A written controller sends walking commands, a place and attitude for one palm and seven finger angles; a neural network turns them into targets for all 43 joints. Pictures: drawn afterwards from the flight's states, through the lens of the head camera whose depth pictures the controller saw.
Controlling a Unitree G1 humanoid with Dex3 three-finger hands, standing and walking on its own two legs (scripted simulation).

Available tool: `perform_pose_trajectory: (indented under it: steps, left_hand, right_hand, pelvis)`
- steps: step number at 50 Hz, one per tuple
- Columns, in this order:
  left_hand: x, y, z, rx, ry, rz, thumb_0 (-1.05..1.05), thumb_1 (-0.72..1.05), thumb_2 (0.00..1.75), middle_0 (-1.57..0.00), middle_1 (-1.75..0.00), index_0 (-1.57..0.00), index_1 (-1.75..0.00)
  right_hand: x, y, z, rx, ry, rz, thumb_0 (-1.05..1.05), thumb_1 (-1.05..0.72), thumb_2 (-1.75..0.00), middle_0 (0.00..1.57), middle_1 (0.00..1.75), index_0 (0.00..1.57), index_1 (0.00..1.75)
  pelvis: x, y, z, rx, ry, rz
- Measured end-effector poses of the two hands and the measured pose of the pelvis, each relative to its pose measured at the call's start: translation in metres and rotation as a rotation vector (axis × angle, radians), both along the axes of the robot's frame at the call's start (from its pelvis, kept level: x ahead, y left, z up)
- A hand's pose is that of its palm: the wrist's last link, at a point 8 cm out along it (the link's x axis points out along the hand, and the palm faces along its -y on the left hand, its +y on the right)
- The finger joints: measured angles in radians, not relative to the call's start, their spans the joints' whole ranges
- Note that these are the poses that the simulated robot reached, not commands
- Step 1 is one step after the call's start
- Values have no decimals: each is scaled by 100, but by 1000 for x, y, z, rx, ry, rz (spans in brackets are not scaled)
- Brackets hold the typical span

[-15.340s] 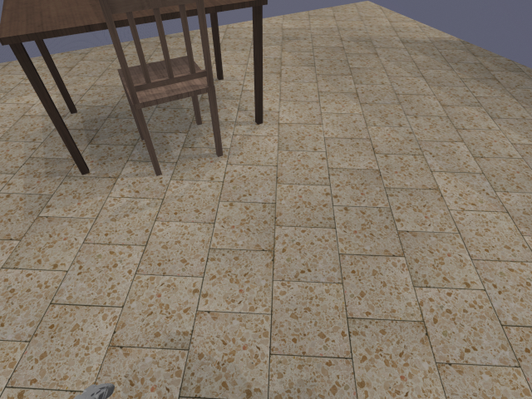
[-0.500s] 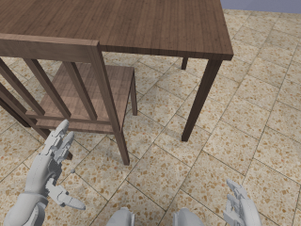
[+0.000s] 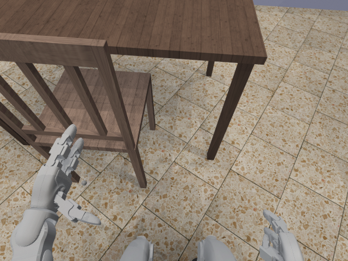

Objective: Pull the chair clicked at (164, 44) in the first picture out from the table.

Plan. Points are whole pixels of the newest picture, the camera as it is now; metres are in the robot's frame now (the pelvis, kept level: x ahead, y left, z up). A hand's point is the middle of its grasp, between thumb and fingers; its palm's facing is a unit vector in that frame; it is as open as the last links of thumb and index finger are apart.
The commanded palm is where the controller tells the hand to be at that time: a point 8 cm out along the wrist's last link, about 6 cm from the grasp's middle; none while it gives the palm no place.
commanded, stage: aim the fingers beside a spindle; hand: left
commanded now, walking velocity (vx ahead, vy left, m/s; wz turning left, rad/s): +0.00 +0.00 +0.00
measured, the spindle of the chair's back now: (52, 102) +0.51 +0.36 +0.00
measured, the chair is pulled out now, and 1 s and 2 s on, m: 0.00 0.00 0.00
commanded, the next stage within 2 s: push the fingers through the gap in 1.98 s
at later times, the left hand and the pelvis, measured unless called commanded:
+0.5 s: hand (100, 171) +0.31 +0.18 +0.02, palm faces -0.11 -0.99 -0.03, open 16.9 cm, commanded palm +0.29 +0.24 +0.02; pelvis -0.01 +0.02 -0.01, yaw +0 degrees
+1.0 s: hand (115, 158) +0.35 +0.16 +0.00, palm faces -0.09 -1.00 -0.04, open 16.9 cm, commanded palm +0.33 +0.22 +0.00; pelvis -0.01 +0.01 -0.03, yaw -1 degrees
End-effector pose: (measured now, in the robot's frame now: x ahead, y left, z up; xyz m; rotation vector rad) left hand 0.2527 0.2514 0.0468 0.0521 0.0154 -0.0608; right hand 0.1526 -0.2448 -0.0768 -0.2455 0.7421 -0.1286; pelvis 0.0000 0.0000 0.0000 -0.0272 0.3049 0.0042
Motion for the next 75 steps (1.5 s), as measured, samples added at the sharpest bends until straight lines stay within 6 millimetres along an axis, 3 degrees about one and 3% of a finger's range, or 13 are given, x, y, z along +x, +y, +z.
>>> perform_pose_trajectory:
  steps: [7, 12, 22, 30, 53, 63, 75]
  left_hand:
    - [6, -3, -14, -10, 43, -22, -2, -50, 30, -6, -8, -6, -8]
    - [11, -10, -14, -20, 5, -38, -2, -50, 30, -6, -8, -6, -8]
    - [33, -11, -28, -21, 19, -27, -2, -50, 30, -6, -8, -6, -8]
    - [45, -25, -26, -26, -15, -45, -2, -50, 30, -6, -8, -6, -8]
    - [84, -42, -51, -13, 9, -34, -2, -50, 30, -6, -8, -6, -8]
    - [76, -36, -38, 6, -15, 0, -2, -50, 30, -6, -8, -7, -8]
    - [73, -46, -48, -14, -8, -40, -2, -50, 30, -6, -8, -6, -8]
  right_hand:
    - [-7, 4, -6, 0, 21, 1, 1, -91, -90, 20, 30, 20, 30]
    - [-9, 8, -9, -3, 27, 2, 1, -91, -90, 20, 30, 20, 30]
    - [-12, 16, -19, 0, 60, 11, 1, -91, -90, 20, 30, 20, 30]
    - [-15, 18, -24, 6, 94, 0, 1, -91, -90, 20, 30, 20, 30]
    - [-29, 4, -49, 4, 200, -30, 1, -91, -90, 20, 30, 20, 30]
    - [-37, 1, -47, 30, 218, -54, 1, -91, -90, 20, 30, 20, 30]
    - [-30, -5, -47, -1, 189, -40, 1, -91, -90, 20, 30, 20, 30]
  pelvis:
    - [-3, 5, -3, -1, 14, -2]
    - [-5, 9, -6, -2, 22, -5]
    - [-9, 14, -13, -5, 45, -4]
    - [-7, 17, -15, -2, 59, -10]
    - [-9, 9, -28, 6, 102, -13]
    - [-6, 4, -23, 15, 92, -22]
    - [-11, 3, -27, 10, 91, -13]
